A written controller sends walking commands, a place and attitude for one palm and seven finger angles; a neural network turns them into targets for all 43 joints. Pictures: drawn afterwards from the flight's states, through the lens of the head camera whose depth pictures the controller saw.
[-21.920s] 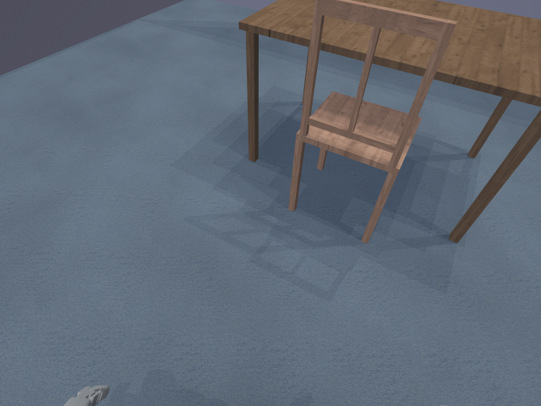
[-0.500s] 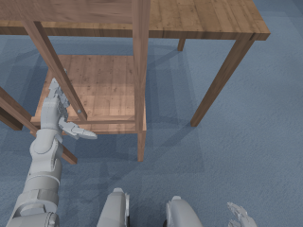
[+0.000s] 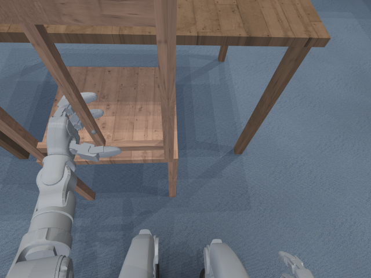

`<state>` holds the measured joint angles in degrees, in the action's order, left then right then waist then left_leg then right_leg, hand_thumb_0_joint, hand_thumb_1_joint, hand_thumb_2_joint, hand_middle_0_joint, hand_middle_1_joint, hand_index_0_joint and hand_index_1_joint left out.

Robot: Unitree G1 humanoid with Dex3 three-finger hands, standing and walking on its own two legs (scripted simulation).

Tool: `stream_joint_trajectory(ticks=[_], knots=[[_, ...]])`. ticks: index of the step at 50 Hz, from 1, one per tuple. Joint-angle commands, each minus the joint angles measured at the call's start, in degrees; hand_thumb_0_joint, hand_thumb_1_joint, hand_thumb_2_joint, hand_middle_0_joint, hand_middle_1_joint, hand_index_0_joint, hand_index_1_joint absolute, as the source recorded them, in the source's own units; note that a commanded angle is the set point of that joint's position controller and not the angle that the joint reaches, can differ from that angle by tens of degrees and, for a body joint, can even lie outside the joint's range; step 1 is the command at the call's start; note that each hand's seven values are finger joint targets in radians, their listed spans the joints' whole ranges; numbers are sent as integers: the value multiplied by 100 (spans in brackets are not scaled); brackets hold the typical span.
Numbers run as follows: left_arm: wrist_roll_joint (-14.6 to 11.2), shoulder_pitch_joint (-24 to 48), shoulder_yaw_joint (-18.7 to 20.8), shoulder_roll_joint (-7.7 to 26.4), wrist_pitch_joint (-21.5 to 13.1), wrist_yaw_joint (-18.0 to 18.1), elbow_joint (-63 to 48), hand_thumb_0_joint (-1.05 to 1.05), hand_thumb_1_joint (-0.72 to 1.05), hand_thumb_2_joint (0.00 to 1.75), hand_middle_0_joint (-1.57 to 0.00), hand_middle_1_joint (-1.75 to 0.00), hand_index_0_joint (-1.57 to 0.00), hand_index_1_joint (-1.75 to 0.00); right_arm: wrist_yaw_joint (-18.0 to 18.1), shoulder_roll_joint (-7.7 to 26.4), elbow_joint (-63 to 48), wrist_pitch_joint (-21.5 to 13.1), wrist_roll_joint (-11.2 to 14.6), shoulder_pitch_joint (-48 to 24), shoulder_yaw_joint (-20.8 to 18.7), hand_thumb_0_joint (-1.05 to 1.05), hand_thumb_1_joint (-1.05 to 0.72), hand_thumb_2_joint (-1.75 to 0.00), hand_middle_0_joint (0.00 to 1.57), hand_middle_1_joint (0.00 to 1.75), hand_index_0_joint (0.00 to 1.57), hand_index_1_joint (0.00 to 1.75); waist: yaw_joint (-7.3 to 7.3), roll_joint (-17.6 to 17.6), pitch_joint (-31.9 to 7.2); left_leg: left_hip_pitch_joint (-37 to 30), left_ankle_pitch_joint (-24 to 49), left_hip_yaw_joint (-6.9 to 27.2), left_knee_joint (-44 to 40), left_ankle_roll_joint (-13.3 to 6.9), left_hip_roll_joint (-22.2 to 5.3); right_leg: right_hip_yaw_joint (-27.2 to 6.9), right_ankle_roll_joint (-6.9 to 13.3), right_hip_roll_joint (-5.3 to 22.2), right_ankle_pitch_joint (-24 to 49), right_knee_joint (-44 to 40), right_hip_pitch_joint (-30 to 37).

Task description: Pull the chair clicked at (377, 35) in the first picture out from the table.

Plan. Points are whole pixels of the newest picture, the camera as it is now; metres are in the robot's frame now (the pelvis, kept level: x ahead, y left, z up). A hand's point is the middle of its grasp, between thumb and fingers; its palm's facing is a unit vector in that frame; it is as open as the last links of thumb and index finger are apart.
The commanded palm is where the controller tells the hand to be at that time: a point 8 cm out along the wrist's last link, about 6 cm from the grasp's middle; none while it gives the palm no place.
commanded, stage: hook a spindle and tug to test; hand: left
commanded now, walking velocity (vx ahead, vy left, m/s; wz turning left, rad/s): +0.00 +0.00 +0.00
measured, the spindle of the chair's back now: (77, 103) +0.45 +0.23 +0.08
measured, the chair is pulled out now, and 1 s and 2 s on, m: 0.00 0.04 0.17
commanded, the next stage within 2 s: step backward, pulling the chair out in 0.98 s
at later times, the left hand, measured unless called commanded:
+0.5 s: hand (94, 130) +0.41 +0.20 +0.03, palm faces +0.09 -1.00 -0.02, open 5.5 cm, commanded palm +0.38 +0.23 +0.03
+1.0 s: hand (96, 147) +0.37 +0.19 +0.03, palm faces +0.05 -1.00 -0.02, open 5.6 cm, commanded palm +0.35 +0.23 +0.03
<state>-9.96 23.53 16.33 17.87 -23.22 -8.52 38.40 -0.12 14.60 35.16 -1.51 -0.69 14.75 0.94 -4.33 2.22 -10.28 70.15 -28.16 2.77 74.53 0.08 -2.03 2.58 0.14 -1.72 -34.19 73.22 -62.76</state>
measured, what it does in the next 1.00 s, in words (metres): stands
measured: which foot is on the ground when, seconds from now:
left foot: down 0.00-1.00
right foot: down 0.00-1.00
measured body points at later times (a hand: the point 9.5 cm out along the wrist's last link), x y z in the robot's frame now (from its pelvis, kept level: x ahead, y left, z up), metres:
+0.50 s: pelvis +0.02 +0.01 +0.01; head +0.14 +0.02 +0.44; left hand +0.40 +0.25 +0.04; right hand +0.13 -0.25 -0.10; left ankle +0.06 +0.12 -0.61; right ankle +0.01 -0.12 -0.61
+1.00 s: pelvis +0.02 +0.01 +0.01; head +0.13 +0.03 +0.45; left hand +0.36 +0.24 +0.04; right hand +0.16 -0.24 -0.10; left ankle +0.06 +0.12 -0.61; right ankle +0.01 -0.12 -0.61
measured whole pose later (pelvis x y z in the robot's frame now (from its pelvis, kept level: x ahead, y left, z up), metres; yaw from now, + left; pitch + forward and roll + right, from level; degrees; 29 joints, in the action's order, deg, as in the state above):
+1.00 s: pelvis +0.02 +0.01 +0.01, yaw +0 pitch +23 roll -3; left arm -10.7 7.2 11.3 13.4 -22.7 -6.8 22.0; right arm -1.7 13.6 31.3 0.2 -0.8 13.1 0.4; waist -3.4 1.9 -11.0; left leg 65.7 -30.3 1.5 73.0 -0.7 -1.8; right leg 1.3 -0.7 -1.3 -35.6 70.9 -58.3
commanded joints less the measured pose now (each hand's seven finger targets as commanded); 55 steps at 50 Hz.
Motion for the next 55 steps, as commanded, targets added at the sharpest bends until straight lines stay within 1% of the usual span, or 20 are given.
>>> stream_joint_trajectory(ticks=[1,5,7,10,12,14,15,19,20,21,23,25,32,36,39,48,52,53,54,55], knots=[[88,1700,-84,852,-504,-146,-1301,0,17,59,-50,-145,-50,-145,49,919,-517,-187,16,333,-379,0,-90,-90,20,30,20,30,-125,347,-2393,-2682,1326,75,-797,-114,77,-64,195,-72,1425,-1110,367],[129,1454,-274,692,-515,-184,-1455,0,40,68,-50,-145,-50,-145,4,903,-536,-175,12,362,-400,0,-90,-90,20,30,20,30,-89,612,-2561,-2986,1662,79,-810,-91,68,-32,210,-67,1655,-1068,363],[133,1323,-123,851,-479,-180,-1385,0,51,73,-50,-145,-50,-145,-5,910,-530,-148,14,376,-405,0,-90,-90,20,30,20,30,-51,486,-2483,-2874,1703,42,-806,-102,78,-67,208,-72,1784,-1099,519],[121,1145,-291,662,-459,-190,-1578,0,68,80,-50,-145,-50,-145,-22,897,-576,-140,21,384,-413,0,-90,-90,20,30,20,30,-54,497,-2574,-3073,1993,90,-841,-87,56,-14,211,-70,1948,-1057,524],[86,1169,-364,586,-426,-178,-1588,0,79,85,-50,-145,-50,-145,-27,887,-550,-119,32,362,-416,0,-90,-90,20,30,20,30,-111,457,-2418,-3020,1897,70,-849,-94,54,-18,192,-68,1925,-1116,505],[121,1146,-308,662,-435,-155,-1532,0,90,90,-50,-145,-50,-145,-17,909,-545,-123,30,394,-419,0,-90,-90,20,30,20,30,-110,411,-2351,-2974,1949,94,-842,-95,45,-10,202,-82,1938,-1076,480],[110,1161,-384,555,-429,-148,-1543,0,90,90,-50,-145,-50,-145,-24,892,-546,-116,26,380,-415,0,-90,-90,20,30,20,30,-160,379,-2317,-2978,1963,82,-838,-107,48,-3,186,-74,1988,-1091,467],[112,764,-232,678,-459,-157,-1632,0,90,90,-50,-145,-50,-145,-44,911,-598,-103,13,393,-436,0,-90,-90,20,30,20,30,-28,386,-2504,-3057,2252,81,-831,-92,46,-2,204,-75,2200,-1017,632],[114,737,-424,482,-450,-180,-1691,0,90,90,-50,-145,-50,-145,-62,876,-623,-94,24,354,-424,0,-90,-90,20,30,20,30,-50,511,-2480,-3180,2325,99,-858,-72,36,19,203,-66,2188,-1016,546],[93,679,-367,528,-443,-172,-1805,0,90,90,-50,-145,-50,-145,-72,871,-630,-82,18,351,-434,0,-90,-90,20,30,20,30,-14,568,-2492,-3235,2398,94,-867,-63,34,13,204,-61,2242,-1036,601],[66,424,-385,484,-387,-173,-1819,0,90,90,-50,-145,-50,-145,-92,870,-684,-56,23,344,-433,0,-90,-90,20,30,20,30,-2,341,-2488,-3149,2394,65,-881,-81,48,17,195,-66,2344,-1069,772],[57,183,-379,476,-380,-166,-1983,0,90,90,-50,-145,-50,-145,-106,856,-739,-54,25,326,-433,0,-90,-90,20,30,20,30,57,397,-2566,-3212,2555,75,-897,-80,49,15,194,-63,2452,-1046,828],[-6,-397,-269,506,-382,-137,-2262,0,90,90,-50,-145,-50,-145,-125,809,-837,-18,27,252,-429,0,-90,-90,20,30,20,30,80,213,-2332,-3037,2639,14,-918,-87,51,3,173,-68,2692,-1050,1043],[10,-614,-316,424,-424,-88,-2451,0,90,90,-50,-145,-50,-145,-143,794,-896,-17,22,194,-425,0,-90,-90,20,30,20,30,131,473,-2277,-3191,2719,56,-940,-47,25,26,190,-65,2514,-1005,870],[-6,-886,-337,401,-403,-55,-2583,0,90,90,-50,-145,-50,-145,-142,806,-960,-24,15,179,-432,0,-90,-90,20,30,20,30,132,310,-2313,-3110,2729,54,-915,-70,34,20,186,-71,2584,-988,970],[30,-984,-505,244,-382,30,-2859,0,90,90,-50,-145,-50,-145,-113,778,-1013,-13,26,53,-423,0,-90,-90,20,30,20,30,116,266,-2209,-3031,2395,66,-930,-52,42,43,182,-53,2313,-982,867],[89,-642,-381,390,-421,72,-2721,0,90,90,-50,-145,-50,-145,-56,791,-951,-25,9,14,-410,0,-90,-90,20,30,20,30,76,230,-2122,-2862,2075,59,-867,-63,61,29,189,-57,2108,-957,737],[92,-488,-480,310,-422,65,-2667,0,90,90,-50,-145,-50,-145,-47,788,-943,-28,13,-22,-395,0,-90,-90,20,30,20,30,15,157,-2030,-2777,1926,62,-859,-79,71,31,180,-53,2015,-976,683],[88,-57,-693,217,-460,81,-3145,0,90,90,-50,-145,-50,-145,-26,783,-981,-57,35,-33,-396,0,-90,-90,20,30,20,30,-22,360,-2231,-3011,1973,89,-895,-88,62,11,183,-40,1996,-1008,717],[680,668,455,2330,143,849,-3992,0,90,90,-50,-145,-50,-145,181,765,-1263,366,331,373,-442,0,-90,-90,20,30,20,30,386,1100,-3778,-5376,2179,-73,-2166,-132,36,-500,267,321,2437,-1971,3020]])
